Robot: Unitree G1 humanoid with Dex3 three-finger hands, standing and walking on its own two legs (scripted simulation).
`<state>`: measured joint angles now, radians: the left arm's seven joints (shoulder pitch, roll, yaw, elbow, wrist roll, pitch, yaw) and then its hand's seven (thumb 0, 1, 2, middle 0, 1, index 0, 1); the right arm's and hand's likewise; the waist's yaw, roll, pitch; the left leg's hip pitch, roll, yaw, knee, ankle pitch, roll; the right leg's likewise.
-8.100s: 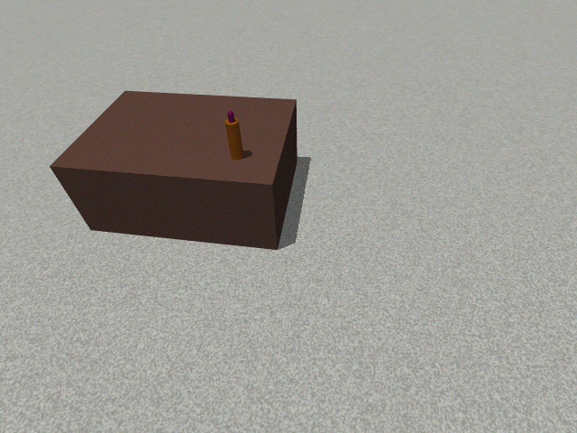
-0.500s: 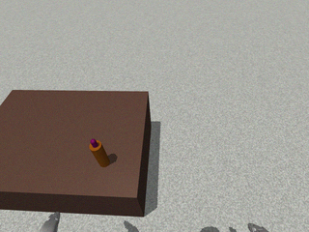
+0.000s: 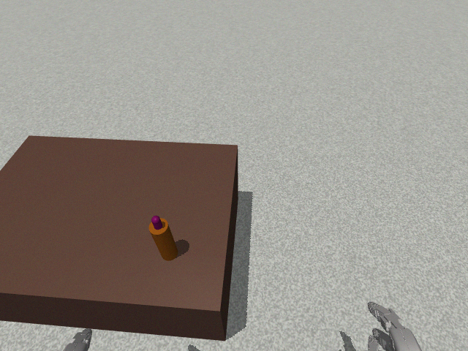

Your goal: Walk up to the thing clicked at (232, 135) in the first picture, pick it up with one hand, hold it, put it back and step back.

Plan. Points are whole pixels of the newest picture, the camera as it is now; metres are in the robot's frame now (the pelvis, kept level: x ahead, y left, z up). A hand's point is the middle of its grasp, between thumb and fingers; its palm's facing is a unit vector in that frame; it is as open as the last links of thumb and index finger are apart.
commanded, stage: go down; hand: left
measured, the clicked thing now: (163, 237) +0.48 +0.22 -0.26
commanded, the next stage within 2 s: none
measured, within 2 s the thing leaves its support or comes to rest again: neither
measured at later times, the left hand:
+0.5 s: hand out of the picture +0.14 +0.26 -0.09, palm faces +0.14 -0.93 -0.35, open 17.1 cm
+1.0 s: hand (44, 293) +0.26 +0.35 -0.03, palm faces +0.19 -0.97 -0.17, open 17.4 cm
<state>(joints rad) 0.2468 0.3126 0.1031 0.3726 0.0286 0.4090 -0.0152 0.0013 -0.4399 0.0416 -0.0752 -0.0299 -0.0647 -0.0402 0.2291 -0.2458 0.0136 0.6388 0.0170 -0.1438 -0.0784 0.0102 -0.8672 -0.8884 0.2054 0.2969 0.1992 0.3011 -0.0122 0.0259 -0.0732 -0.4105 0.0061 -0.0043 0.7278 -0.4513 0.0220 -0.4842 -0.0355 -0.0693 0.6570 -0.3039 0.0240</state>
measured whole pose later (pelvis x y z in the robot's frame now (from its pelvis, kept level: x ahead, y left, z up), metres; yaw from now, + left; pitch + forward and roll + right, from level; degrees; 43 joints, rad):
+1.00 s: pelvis -0.03 -0.01 -0.03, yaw +0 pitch +13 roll -2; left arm -0.22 0.67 0.52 0.85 -0.09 0.07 -0.44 0.00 -0.54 0.01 -0.10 -0.01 -0.08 -0.02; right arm 0.36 -0.31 0.03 0.71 0.01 -0.26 -0.16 0.01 -0.87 -0.89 0.21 0.30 0.20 0.30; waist -0.05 0.01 -0.11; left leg -0.70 0.02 -0.02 0.98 -0.51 0.01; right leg -0.77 -0.03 -0.08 0.88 -0.35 0.01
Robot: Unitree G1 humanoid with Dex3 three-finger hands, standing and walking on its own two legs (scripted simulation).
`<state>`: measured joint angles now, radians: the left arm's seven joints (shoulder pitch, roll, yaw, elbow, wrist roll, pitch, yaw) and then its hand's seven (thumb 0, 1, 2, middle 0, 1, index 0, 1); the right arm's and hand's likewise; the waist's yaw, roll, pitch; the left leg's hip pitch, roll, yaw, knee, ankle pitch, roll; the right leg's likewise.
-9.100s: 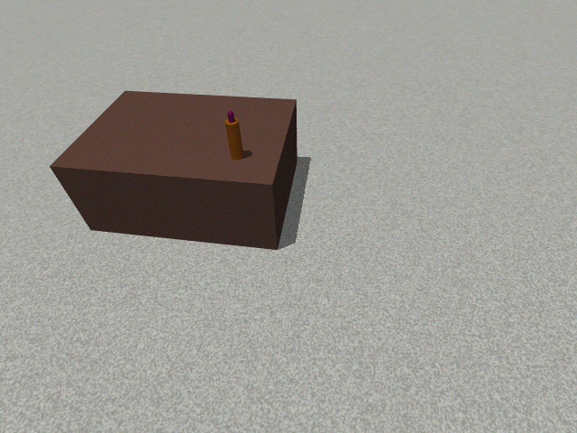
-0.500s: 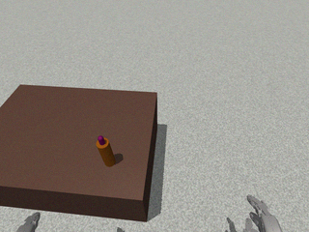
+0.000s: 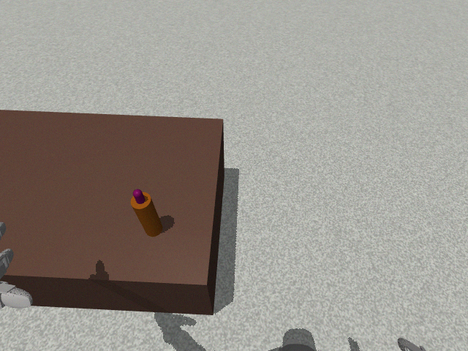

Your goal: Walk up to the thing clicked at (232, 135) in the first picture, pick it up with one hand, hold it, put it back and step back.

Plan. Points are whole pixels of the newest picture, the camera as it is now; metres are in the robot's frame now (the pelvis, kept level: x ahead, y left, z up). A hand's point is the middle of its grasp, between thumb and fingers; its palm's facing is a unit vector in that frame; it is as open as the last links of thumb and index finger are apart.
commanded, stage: go down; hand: left
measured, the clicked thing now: (146, 212) +0.52 +0.24 -0.23
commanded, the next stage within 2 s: none
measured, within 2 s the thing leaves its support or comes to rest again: neither
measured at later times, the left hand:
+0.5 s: hand (3, 241) +0.34 +0.39 +0.01, palm faces +0.23 -0.97 -0.12, open 17.3 cm
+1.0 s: hand out of the picture +0.37 +0.41 +0.02, palm faces +0.25 -0.97 -0.08, open 17.4 cm
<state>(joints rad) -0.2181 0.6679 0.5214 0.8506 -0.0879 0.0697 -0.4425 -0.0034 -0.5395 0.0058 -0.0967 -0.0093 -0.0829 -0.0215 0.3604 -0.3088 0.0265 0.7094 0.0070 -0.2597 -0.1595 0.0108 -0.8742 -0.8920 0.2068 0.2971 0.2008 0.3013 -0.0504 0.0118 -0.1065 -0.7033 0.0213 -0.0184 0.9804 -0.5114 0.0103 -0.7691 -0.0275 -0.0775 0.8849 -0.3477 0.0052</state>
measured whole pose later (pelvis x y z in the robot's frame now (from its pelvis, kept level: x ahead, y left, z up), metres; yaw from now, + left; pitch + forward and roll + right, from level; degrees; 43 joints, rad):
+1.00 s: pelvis -0.01 +0.01 -0.02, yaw +0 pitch +21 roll -4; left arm -0.59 0.88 0.68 1.19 -0.09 -0.19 -0.56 -0.01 -0.52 0.03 -0.08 -0.01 -0.06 -0.03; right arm 0.34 -0.31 0.10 0.70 -0.04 -0.20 -0.15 0.01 -0.87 -0.89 0.21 0.30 0.20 0.30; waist -0.08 -0.02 -0.08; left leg -0.93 0.02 -0.03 1.10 -0.53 0.02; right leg -0.98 -0.03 -0.09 0.97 -0.35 0.01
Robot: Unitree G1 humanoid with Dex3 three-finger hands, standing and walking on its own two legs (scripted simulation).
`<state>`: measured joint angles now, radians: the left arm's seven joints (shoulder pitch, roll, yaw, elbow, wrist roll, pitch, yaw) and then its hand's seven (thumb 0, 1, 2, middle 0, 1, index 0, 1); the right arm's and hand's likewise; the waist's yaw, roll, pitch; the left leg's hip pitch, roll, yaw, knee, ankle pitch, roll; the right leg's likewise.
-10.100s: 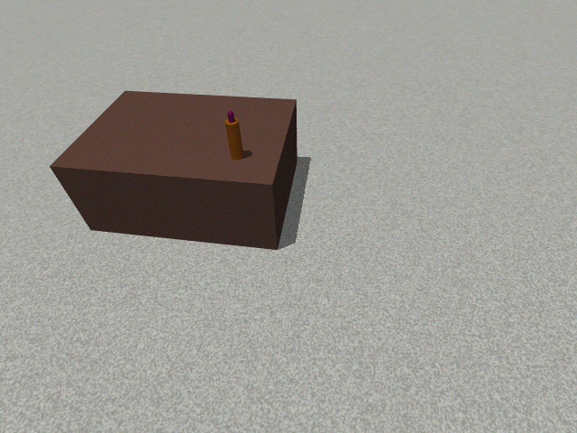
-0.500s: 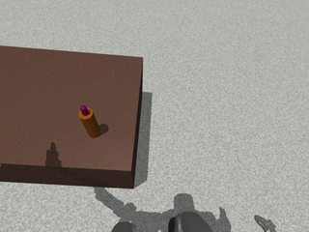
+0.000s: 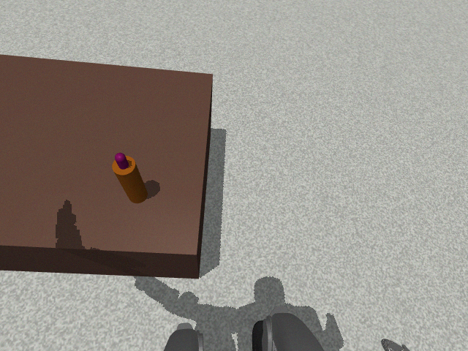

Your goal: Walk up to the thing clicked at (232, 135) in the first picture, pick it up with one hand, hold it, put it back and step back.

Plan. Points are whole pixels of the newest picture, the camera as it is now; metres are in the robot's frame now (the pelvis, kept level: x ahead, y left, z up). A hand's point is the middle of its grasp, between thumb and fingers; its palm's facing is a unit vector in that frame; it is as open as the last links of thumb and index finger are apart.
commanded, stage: go down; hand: left
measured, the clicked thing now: (129, 177) +0.53 +0.23 -0.20
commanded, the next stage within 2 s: none
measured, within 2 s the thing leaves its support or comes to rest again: neither
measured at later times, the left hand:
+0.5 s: hand out of the picture +0.40 +0.41 +0.04, palm faces +0.26 -0.96 -0.05, open 17.4 cm
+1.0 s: hand out of the picture +0.42 +0.42 +0.04, palm faces +0.26 -0.96 -0.04, open 17.3 cm
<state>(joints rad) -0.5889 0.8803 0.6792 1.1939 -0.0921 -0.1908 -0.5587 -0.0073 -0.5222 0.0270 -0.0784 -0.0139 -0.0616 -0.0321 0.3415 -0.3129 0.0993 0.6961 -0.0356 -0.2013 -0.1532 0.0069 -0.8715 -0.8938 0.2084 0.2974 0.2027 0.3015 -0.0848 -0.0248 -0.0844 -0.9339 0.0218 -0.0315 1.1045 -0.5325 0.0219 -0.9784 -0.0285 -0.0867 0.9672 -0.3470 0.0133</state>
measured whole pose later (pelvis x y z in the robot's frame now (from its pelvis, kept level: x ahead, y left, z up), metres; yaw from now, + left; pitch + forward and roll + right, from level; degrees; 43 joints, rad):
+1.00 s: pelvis -0.01 +0.00 -0.02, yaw +0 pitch +25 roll -5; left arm -0.78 1.02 0.74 1.27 -0.09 -0.24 -0.60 -0.01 -0.51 0.06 -0.07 -0.03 -0.05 -0.06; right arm 0.32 -0.32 0.14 0.67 -0.05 -0.17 -0.14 0.01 -0.88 -0.90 0.21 0.30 0.20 0.30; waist -0.14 -0.04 -0.07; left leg -1.10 0.02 -0.06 1.22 -0.56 0.02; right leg -1.13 -0.03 -0.11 1.06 -0.36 0.01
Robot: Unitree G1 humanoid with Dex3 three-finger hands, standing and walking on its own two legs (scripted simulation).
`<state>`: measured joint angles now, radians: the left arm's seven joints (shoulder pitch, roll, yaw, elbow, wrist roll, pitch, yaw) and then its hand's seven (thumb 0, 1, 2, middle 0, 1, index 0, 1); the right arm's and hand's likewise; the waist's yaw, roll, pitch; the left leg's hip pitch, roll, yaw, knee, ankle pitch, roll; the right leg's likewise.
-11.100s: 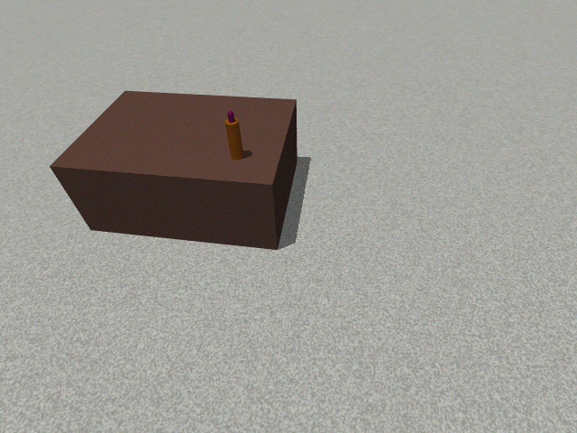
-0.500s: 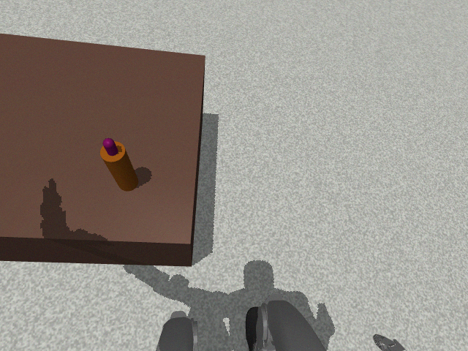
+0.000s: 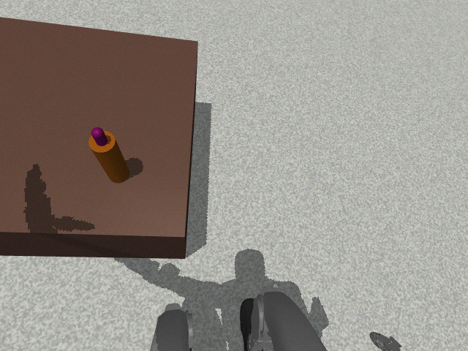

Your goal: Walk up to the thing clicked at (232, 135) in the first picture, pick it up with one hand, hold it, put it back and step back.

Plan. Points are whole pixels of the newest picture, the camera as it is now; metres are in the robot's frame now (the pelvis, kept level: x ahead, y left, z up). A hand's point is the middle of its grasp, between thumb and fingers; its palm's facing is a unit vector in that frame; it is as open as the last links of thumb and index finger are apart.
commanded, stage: go down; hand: left
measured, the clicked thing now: (109, 155) +0.54 +0.23 -0.18
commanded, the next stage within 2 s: none
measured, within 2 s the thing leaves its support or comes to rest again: neither
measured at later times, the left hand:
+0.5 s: hand out of the picture +0.44 +0.42 +0.07, palm faces +0.26 -0.97 -0.02, open 17.4 cm
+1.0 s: hand out of the picture +0.46 +0.42 +0.07, palm faces +0.25 -0.97 -0.01, open 17.4 cm
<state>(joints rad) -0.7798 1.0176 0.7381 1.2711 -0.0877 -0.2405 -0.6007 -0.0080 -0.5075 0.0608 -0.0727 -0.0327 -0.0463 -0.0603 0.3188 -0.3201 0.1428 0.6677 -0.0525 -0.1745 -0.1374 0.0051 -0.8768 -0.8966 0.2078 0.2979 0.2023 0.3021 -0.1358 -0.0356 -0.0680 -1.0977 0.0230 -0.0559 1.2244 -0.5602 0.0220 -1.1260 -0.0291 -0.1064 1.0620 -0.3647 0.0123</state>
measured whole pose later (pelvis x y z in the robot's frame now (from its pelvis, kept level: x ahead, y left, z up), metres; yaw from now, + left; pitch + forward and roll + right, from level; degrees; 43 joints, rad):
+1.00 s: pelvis +0.00 +0.01 -0.01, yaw -1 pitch +27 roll -6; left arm -0.89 1.07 0.75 1.29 -0.10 -0.27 -0.61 -0.01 -0.52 0.07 -0.07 -0.04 -0.04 -0.07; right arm 0.33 -0.32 0.17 0.66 -0.05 -0.14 -0.12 0.00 -0.89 -0.90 0.21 0.30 0.20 0.30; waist -0.17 -0.03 -0.07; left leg -1.16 0.02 -0.06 1.27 -0.58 0.03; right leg -1.18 -0.03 -0.11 1.09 -0.37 0.02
